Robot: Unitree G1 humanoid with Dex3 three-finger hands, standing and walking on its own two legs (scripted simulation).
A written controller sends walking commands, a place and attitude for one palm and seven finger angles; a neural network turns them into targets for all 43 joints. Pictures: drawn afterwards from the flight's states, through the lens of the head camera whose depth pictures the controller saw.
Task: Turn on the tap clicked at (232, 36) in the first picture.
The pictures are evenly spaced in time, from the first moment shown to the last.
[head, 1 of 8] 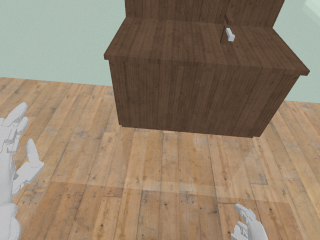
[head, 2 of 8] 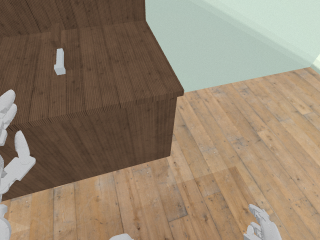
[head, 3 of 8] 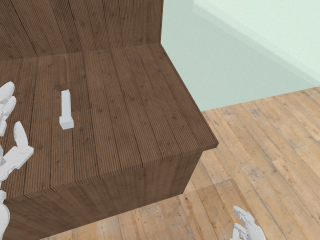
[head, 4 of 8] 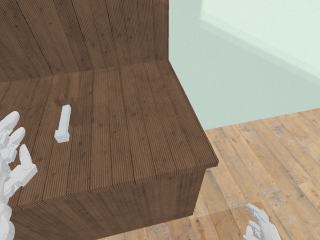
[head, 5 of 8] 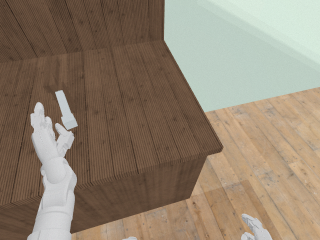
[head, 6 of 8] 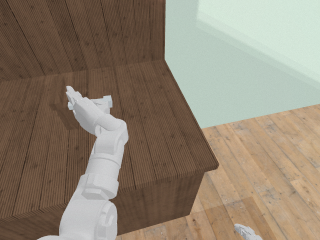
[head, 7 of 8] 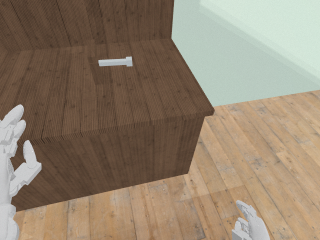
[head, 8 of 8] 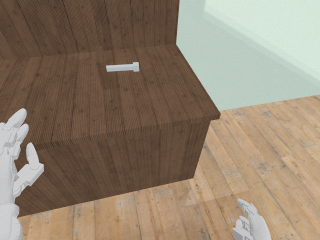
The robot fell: no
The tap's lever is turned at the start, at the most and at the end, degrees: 0 85 85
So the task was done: yes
